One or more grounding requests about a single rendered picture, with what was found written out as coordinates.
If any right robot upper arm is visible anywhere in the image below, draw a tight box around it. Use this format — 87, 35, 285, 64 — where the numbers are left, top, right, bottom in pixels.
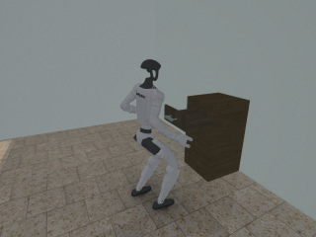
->
149, 89, 165, 127

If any left robot upper arm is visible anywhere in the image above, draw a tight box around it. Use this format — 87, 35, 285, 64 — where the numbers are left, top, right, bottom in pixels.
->
120, 83, 141, 112

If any robot right hand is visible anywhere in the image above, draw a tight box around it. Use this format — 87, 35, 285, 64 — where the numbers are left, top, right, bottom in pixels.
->
177, 134, 193, 148

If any handle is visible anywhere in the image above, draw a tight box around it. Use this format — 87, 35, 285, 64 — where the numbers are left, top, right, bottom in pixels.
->
165, 115, 177, 121

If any drawer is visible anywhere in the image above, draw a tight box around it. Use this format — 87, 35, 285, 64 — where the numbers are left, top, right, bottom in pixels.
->
164, 104, 213, 133

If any left robot forearm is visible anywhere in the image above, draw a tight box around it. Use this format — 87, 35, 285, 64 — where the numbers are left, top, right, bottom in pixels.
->
128, 105, 136, 114

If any robot left foot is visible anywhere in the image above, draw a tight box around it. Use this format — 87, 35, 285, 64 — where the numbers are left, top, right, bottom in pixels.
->
131, 186, 151, 198

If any robot left thigh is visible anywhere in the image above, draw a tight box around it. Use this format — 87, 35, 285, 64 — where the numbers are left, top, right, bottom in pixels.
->
133, 135, 159, 167

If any cabinet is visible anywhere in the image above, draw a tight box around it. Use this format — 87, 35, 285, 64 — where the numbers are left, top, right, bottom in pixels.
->
184, 93, 250, 182

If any right robot forearm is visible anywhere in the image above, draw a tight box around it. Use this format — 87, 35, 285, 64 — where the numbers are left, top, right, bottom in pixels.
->
153, 118, 180, 141

